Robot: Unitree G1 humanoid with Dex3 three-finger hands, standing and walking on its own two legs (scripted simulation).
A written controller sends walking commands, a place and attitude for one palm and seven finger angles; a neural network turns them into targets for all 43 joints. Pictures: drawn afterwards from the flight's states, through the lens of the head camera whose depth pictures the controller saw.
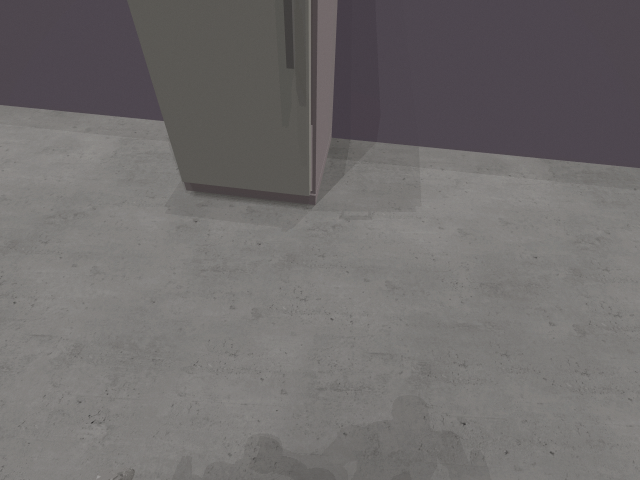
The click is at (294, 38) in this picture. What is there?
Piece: fridge door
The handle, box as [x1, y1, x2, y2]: [283, 0, 294, 68]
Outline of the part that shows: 283,0 286,67 293,68 293,0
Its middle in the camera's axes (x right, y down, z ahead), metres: -0.10 -0.74 +1.16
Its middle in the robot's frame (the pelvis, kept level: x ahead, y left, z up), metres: +1.37 +0.18 +0.14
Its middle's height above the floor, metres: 0.92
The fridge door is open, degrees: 0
